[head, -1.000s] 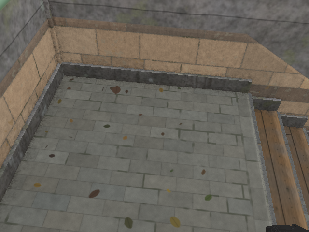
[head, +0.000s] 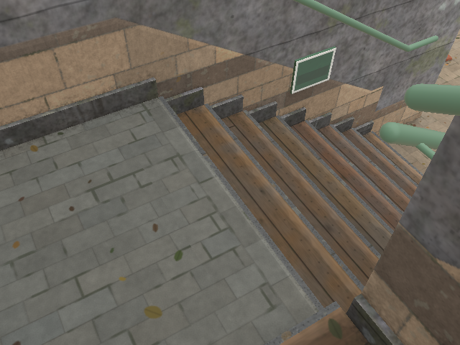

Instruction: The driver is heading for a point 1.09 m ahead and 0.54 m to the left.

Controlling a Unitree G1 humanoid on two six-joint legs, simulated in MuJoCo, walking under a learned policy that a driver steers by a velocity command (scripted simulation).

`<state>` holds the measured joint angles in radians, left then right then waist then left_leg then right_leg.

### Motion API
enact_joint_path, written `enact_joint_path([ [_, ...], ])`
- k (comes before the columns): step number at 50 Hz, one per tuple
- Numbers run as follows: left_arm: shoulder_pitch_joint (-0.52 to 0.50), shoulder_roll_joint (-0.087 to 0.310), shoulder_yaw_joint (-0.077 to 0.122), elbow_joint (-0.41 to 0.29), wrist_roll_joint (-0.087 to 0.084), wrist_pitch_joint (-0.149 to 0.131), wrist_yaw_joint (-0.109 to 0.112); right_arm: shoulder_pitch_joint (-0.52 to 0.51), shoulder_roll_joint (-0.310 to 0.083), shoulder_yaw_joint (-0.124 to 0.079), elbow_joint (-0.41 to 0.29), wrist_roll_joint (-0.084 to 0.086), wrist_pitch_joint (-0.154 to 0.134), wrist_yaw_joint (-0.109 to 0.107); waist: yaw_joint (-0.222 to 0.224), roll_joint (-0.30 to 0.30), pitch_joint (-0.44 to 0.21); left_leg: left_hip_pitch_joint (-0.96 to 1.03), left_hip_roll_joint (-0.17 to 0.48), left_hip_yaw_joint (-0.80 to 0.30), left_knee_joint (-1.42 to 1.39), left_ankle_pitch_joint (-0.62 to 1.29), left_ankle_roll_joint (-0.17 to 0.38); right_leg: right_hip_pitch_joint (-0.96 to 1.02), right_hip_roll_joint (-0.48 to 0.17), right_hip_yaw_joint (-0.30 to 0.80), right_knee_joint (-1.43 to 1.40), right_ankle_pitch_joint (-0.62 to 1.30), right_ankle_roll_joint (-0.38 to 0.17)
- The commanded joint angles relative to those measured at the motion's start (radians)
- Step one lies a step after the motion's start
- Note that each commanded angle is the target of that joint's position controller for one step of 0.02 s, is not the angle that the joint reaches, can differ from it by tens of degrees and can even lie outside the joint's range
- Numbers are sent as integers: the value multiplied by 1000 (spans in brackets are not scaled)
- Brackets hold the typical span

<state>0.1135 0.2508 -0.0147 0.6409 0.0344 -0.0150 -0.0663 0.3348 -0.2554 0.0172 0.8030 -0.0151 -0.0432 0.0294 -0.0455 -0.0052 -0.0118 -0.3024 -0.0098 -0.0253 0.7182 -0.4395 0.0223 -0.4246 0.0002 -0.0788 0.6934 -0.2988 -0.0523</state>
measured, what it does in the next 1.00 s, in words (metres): steps to the left, turning left: left foot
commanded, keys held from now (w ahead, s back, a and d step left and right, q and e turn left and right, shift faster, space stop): q+shift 0.48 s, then w+q+shift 0.36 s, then w+e+shift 0.16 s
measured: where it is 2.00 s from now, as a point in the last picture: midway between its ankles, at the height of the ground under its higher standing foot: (98, 277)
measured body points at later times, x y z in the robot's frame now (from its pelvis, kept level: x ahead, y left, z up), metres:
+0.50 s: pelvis -0.04 +0.10 +0.01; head -0.04 +0.13 +0.46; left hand +0.05 +0.42 -0.07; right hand +0.10 -0.14 -0.10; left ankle -0.06 +0.15 -0.72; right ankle +0.07 -0.04 -0.55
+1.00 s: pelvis +0.13 +0.16 -0.05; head +0.10 +0.16 +0.39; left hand +0.14 +0.49 -0.13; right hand +0.30 -0.07 -0.18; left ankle -0.06 +0.15 -0.72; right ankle +0.28 +0.11 -0.79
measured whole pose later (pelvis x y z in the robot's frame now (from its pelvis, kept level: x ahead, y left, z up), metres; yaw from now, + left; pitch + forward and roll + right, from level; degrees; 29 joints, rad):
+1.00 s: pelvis +0.13 +0.16 -0.05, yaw +40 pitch +1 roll +1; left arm 0.11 0.29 0.06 0.73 -0.01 -0.02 -0.01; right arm 0.44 -0.28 -0.03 0.87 -0.04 -0.02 -0.01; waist -0.12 -0.05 -0.10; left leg -0.14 -0.33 -0.35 0.97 -0.75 0.17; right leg -0.35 0.00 0.13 0.45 0.17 0.02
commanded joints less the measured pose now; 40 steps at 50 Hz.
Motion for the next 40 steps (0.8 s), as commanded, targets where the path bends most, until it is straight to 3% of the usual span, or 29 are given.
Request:
enact_joint_path([
  [1, 278, 194, 106, -27, -1, -34, 53, -97, -102, -39, -128, -36, -39, -71, 166, -142, -81, -368, -44, -4, 105, -27, 5, 384, -385, 445, -319, 95, -359],
  [2, 376, 144, 100, 1, -7, -47, 84, -79, -74, -34, -123, -46, -29, -84, 212, -213, -87, -470, -22, -10, 351, -171, -41, 430, -521, 588, -389, 96, -434],
  [3, 382, 134, 102, 12, -3, -65, 104, -118, -48, -18, -135, -48, -12, -82, 200, -119, -59, -519, 39, -55, 484, -205, -55, 390, -535, 568, -420, 86, -394],
  [5, 208, 70, 99, 5, -5, -77, 124, -54, -22, -8, -109, -49, 19, -61, 94, -44, -33, -382, 72, 5, 438, -105, -74, 220, -412, 295, -472, 66, -237],
  [6, 120, 73, 98, -3, 6, -88, 135, -14, 1, -2, -104, -68, 36, -34, 45, -39, -35, -238, 63, 51, 376, -41, -73, 105, -345, 169, -477, 44, -160],
  [7, 53, 110, 110, -23, 14, -100, 141, 22, -11, -13, -101, -75, 42, -8, 10, -62, -24, -94, 40, 92, 353, -21, -73, -21, -298, 69, -478, -19, -106],
  [9, -15, 173, 141, -43, 29, -118, 153, 25, -44, -35, -113, -77, 41, 37, 4, -85, -15, -8, 37, 97, 270, 43, -68, -57, -288, -13, -440, -152, -47],
  [10, -8, 192, 154, -37, 44, -125, 155, 16, -55, -44, -132, -73, 38, 43, 14, -87, -12, -6, 47, 91, 202, 67, -78, -30, -321, -16, -396, -170, -40],
  [12, -10, 222, 175, -24, 48, -133, 151, 91, -81, -73, -118, -56, 24, 49, -1, -48, -27, 115, 31, 94, 4, 174, -102, -33, -354, -23, -233, -164, -36],
  [13, -14, 194, 169, -30, 51, -130, 145, 192, -139, -110, -75, -46, 7, 34, -35, -8, -47, 263, -8, 91, -98, 264, -104, -113, -324, -57, -73, -196, -29],
  [14, -43, 88, 144, -76, 53, -135, 131, 336, -241, -145, -36, -63, -21, 12, -80, 199, -50, 434, 58, -114, -206, 735, -17, -320, -176, -129, 285, -369, 30],
  [15, 45, -9, 103, -185, 21, -154, 137, 367, -450, -190, -131, -70, -57, -8, -9, 290, -145, 567, 337, -616, -235, 1041, 200, -570, -9, 31, 513, -527, 79],
  [16, -68, 17, 101, -196, -50, -159, 128, 332, -365, -168, -131, -97, -79, 17, -89, 134, -5, 445, 387, -701, -319, 878, 204, -704, 58, 257, 562, -424, 92],
  [17, -82, 106, 119, -182, -62, -147, 130, 232, -297, -149, -133, -68, -77, 40, -55, 114, 40, 318, 374, -638, -336, 658, 194, -716, 25, 269, 640, -338, 102],
  [18, -37, 166, 136, -151, -35, -136, 138, 103, -257, -132, -142, -18, -62, 58, 30, 127, 51, 191, 318, -540, -318, 530, 162, -684, -11, 225, 726, -233, 100],
  [19, 18, 182, 135, -101, -1, -122, 144, -22, -215, -111, -160, 2, -44, 69, 103, 117, 51, -10, 258, -438, -301, 504, 136, -555, -35, 211, 760, -122, 106],
  [20, 53, 162, 121, -80, 24, -104, 134, -68, -198, -102, -162, -12, -32, 71, 135, 102, 46, -163, 205, -401, -304, 442, 103, -452, -33, 197, 822, -28, 107],
  [21, 78, 127, 103, -78, 33, -85, 125, -71, -180, -94, -146, -28, -30, 61, 145, 76, 27, -213, 160, -387, -300, 383, 85, -421, -16, 183, 872, 33, 113],
  [22, 122, 89, 79, -75, 31, -66, 108, -72, -171, -85, -125, -61, -41, 42, 152, 57, -2, -216, 123, -375, -288, 353, 74, -402, -11, 189, 934, 97, 115],
  [24, 127, 90, 64, -93, 12, -47, 95, 23, -169, -79, -85, -69, -64, 12, 109, 64, -3, -135, 96, -398, -276, 303, 89, -471, -6, 185, 975, 96, 134],
  [27, 94, 66, 28, -86, 56, -31, 78, 202, -135, -62, 2, -51, -90, 33, 15, 89, 56, 99, 114, -608, -336, -285, 185, -716, -27, 213, 858, 36, 154],
  [29, 82, 27, -6, -83, 73, -23, 67, 188, -95, -37, 33, -77, -98, 40, 15, 115, 23, 127, 94, -617, -282, -205, 224, -701, -36, 202, 875, 72, 162],
  [32, 18, 20, -26, -91, 77, -26, 53, 206, -101, -24, 57, -79, -103, 32, -21, 116, 25, 114, 31, -622, -231, -153, 239, -652, -24, 172, 828, 66, 159],
  [35, -32, 2, -42, -96, 80, -45, 50, 222, -68, -9, 85, -83, -108, 28, -46, 117, 62, 111, 5, -671, -176, -126, 256, -619, -15, 192, 713, 36, 142],
  [36, -80, 185, 53, -70, 7, -7, 77, 177, -245, -104, 30, 59, -8, -20, -24, -42, 40, 146, 43, -708, -284, 172, 271, -542, -17, 200, 463, 67, 123],
  [37, -133, 209, 63, -80, -16, -3, 78, 223, -257, -113, 54, 34, 23, -34, -59, 11, 45, 226, 38, -726, -223, 214, 291, -533, -21, 261, 323, 210, 129],
  [38, -132, 179, 61, -66, -20, -1, 76, 235, -212, -109, 57, 21, 33, -42, -68, 90, 50, 272, 31, -734, -186, 239, 304, -551, -16, 277, 279, 253, 129],
  [39, -121, 164, 64, -44, -28, 0, 76, 242, -171, -104, 57, 12, 34, -46, -71, 128, 43, 315, 24, -744, -147, 280, 310, -555, -12, 296, 243, 283, 128],
  [40, -154, 138, 54, -50, -16, -3, 60, 241, -129, -100, 59, 22, 35, -51, -70, 104, 50, 206, -25, -694, -116, 147, 288, -446, 14, 284, 99, 424, 123],
])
